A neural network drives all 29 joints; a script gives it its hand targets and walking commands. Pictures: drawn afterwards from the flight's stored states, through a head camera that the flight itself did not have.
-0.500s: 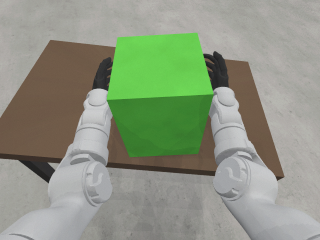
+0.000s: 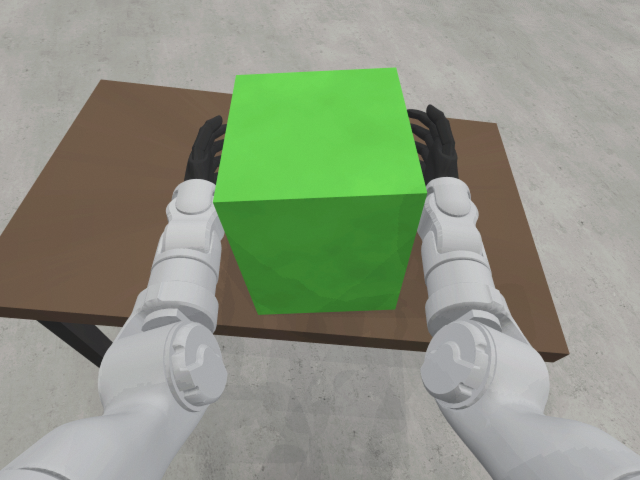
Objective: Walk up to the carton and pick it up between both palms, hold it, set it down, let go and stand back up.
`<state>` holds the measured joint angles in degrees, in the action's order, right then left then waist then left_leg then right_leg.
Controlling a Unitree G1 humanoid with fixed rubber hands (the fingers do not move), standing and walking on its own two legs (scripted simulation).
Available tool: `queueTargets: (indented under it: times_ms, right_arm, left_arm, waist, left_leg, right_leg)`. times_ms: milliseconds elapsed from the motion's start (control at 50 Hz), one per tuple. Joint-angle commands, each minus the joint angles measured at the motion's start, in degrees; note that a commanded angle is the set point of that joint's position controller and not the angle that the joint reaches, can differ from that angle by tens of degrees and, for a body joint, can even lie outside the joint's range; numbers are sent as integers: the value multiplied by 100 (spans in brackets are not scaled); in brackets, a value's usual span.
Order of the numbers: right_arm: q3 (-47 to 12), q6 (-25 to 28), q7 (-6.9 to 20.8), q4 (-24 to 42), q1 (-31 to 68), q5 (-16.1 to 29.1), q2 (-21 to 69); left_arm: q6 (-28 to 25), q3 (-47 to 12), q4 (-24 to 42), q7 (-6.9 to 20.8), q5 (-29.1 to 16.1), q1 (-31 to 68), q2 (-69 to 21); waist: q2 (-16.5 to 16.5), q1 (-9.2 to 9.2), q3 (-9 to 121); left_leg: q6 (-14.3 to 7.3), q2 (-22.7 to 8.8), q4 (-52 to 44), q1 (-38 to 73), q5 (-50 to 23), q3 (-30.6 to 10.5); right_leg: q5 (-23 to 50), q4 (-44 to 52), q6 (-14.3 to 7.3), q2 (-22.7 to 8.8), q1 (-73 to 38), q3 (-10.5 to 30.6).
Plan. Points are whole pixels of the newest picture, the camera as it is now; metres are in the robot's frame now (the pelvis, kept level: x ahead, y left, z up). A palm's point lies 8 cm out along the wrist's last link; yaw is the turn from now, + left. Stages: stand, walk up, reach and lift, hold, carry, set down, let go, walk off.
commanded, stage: set down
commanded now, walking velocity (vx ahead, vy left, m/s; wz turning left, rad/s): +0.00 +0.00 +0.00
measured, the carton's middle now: (321, 201) +0.44 -0.01 +0.06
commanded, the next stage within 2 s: none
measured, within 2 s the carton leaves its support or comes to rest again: rests again in 0.88 s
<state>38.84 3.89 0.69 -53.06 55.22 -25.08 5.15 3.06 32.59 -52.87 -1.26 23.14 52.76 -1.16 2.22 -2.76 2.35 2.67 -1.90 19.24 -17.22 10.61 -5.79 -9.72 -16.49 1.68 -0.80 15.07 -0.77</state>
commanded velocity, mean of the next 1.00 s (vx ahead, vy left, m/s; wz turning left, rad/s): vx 0.00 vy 0.00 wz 0.00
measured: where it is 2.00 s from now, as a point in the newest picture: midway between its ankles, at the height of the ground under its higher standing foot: outside the picture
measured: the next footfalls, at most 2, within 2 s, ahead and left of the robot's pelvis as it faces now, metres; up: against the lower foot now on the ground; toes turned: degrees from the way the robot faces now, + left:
none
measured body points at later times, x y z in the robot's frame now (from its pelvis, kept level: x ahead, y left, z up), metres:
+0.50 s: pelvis +0.00 +0.00 +0.00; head +0.06 +0.02 +0.45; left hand +0.46 +0.14 +0.09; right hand +0.45 -0.15 +0.12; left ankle -0.02 +0.15 -0.75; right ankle -0.03 -0.13 -0.75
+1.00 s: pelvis +0.00 +0.00 +0.00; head +0.06 +0.02 +0.44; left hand +0.47 +0.14 +0.08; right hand +0.45 -0.16 +0.11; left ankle -0.02 +0.15 -0.75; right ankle -0.03 -0.13 -0.75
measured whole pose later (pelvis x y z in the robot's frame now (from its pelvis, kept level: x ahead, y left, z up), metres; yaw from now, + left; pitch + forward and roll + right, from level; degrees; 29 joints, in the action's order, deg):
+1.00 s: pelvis +0.00 +0.00 +0.00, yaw +0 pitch +11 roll -1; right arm 25.7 3.4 -2.0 -58.1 53.1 -13.4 -1.2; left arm 0.9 26.6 -62.3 -6.7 16.0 56.2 2.4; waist 2.2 -2.7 4.0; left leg 2.7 -1.9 19.2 -20.1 10.2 -5.7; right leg -9.7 -17.2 1.7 -0.8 18.3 -0.8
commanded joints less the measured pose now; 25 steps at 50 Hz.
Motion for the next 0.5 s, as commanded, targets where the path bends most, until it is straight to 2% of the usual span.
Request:
queueTargets:
  times_ms: [0,20,60,80,100,120,140,160,180,200,220,240,260,280,300,320,340,360,380,400,420,440,460,480]
  right_arm:
    - [-1160,198,872,272,2251,-459,2564]
    - [-1175,195,872,297,2201,-543,2584]
    - [-1152,119,854,112,2012,-502,2610]
    - [-1180,192,870,306,2037,-499,2531]
    - [-1100,128,880,156,1931,-595,2566]
    - [-1136,91,878,170,1933,-533,2655]
    - [-1162,81,905,288,1938,-539,2721]
    - [-1187,110,904,311,1996,-488,2631]
    - [-1072,23,888,95,1912,-564,2579]
    - [-1209,93,879,415,1990,-507,2620]
    - [-1114,73,874,284,1964,-578,2593]
    - [-1219,91,884,422,1977,-515,2697]
    - [-1191,115,864,302,1849,-588,2498]
    - [-1183,112,893,429,2012,-554,2610]
    - [-1140,67,902,234,1810,-616,2615]
    - [-1262,97,902,420,1978,-516,2597]
    - [-1165,105,880,395,1871,-579,2566]
    - [-1237,55,885,420,1852,-479,2564]
    - [-1152,17,891,357,1774,-645,2668]
    - [-1204,59,917,504,1891,-516,2464]
    - [-1039,74,897,317,1868,-560,2393]
    - [-1113,65,885,436,1781,-568,2469]
    - [-1044,16,854,362,1810,-720,2719]
    - [-1153,43,859,583,1817,-678,2533]
  left_arm:
    - [-202,-688,37,496,293,2906,-2449]
    - [-197,-618,-63,488,335,2853,-2518]
    - [-150,-393,-183,531,494,2594,-2384]
    - [-162,-555,-99,513,408,2570,-2549]
    - [-141,-486,-177,559,451,2504,-2480]
    - [-130,-456,-161,534,468,2682,-2413]
    - [-165,-476,-139,549,443,2656,-2481]
    - [-139,-407,-167,531,548,2603,-2412]
    - [-70,-172,-469,588,640,2430,-2352]
    - [-194,-486,6,567,408,2606,-2469]
    - [-192,-441,-159,601,399,2615,-2431]
    - [-214,-484,-93,581,431,2602,-2463]
    - [-207,-435,-145,569,471,2568,-2425]
    - [-205,-492,-123,569,418,2552,-2408]
    - [-201,-354,-199,585,562,2469,-2410]
    - [-153,-346,-309,577,571,2326,-2448]
    - [-164,-558,1,577,533,2444,-2533]
    - [-156,-370,-175,598,549,2463,-2404]
    - [-118,-357,-178,627,610,2449,-2465]
    - [-166,-465,-18,591,510,2585,-2329]
    - [-222,-503,-19,557,454,2604,-2366]
    - [-199,-431,-72,578,509,2480,-2365]
    - [-215,-265,-154,655,610,2452,-2481]
    - [-235,-267,-71,642,538,2443,-2287]
  waist:
    - [-405,388,3045]
    - [-353,301,2938]
    - [-355,506,2627]
    - [-402,419,2822]
    - [-328,334,2608]
    - [-415,465,2763]
    - [-309,396,2706]
    - [-466,532,2687]
    - [-213,484,2199]
    - [-355,450,2748]
    - [-257,335,2642]
    - [-327,432,2807]
    - [-314,362,2687]
    - [-311,410,2763]
    - [-303,425,2574]
    - [-267,539,2543]
    - [-393,346,2697]
    - [-399,431,2482]
    - [-377,402,2398]
    - [-458,380,2736]
    - [-444,324,2747]
    - [-394,357,2652]
    - [-209,389,2282]
    - [-86,405,2487]
  left_leg:
    - [-72,284,-100,832,-1937,1409]
    - [-110,256,-118,864,-1946,1352]
    - [-112,290,-186,794,-1838,1447]
    - [-77,326,-213,710,-1782,1415]
    - [-130,313,-240,767,-1676,1422]
    - [-134,297,-218,753,-1681,1433]
    - [-157,306,-259,665,-1562,1414]
    - [-118,313,-271,639,-1524,1471]
    - [-228,348,-417,463,-1230,1412]
    - [-185,354,-299,534,-1635,1462]
    - [-176,342,-279,395,-1449,1380]
    - [-170,358,-285,486,-1595,1422]
    - [-151,310,-284,614,-1604,1385]
    - [-153,325,-243,689,-1654,1436]
    - [-168,319,-248,779,-1708,1456]
    - [-201,320,-246,729,-1792,1432]
    - [-120,308,-222,786,-1849,1415]
    - [-147,327,-222,713,-1770,1325]
    - [-180,321,-278,709,-1575,1395]
    - [-107,322,-213,799,-1652,1348]
    - [-115,313,-211,838,-1725,1343]
    - [-96,300,-154,794,-1797,1379]
    - [-181,354,-270,626,-1449,1369]
    - [-199,390,-289,466,-1348,1417]
  right_leg:
    - [2366,-494,275,221,-1339,-577]
    - [2174,-436,255,224,-1255,-599]
    - [2213,-404,264,226,-1447,-531]
    - [2414,-436,272,202,-1531,-546]
    - [2291,-375,301,191,-1490,-556]
    - [2244,-429,315,189,-1541,-548]
    - [2274,-423,282,171,-1549,-518]
    - [2256,-448,270,183,-1659,-498]
    - [1958,-340,272,137,-1713,-459]
    - [2532,-497,314,140,-1834,-459]
    - [2499,-489,328,140,-1764,-480]
    - [2549,-511,333,195,-1727,-529]
    - [2331,-450,295,192,-1643,-518]
    - [2352,-454,304,187,-1557,-524]
    - [2204,-439,287,208,-1468,-535]
    - [2295,-417,286,197,-1507,-462]
    - [2423,-460,304,241,-1580,-558]
    - [2340,-401,291,212,-1639,-496]
    - [2100,-389,294,184,-1576,-492]
    - [2144,-420,279,250,-1567,-542]
    - [2252,-392,282,222,-1447,-564]
    - [2473,-467,274,212,-1526,-524]
    - [2140,-349,292,179,-1642,-483]
    - [2288,-450,328,178,-1840,-480]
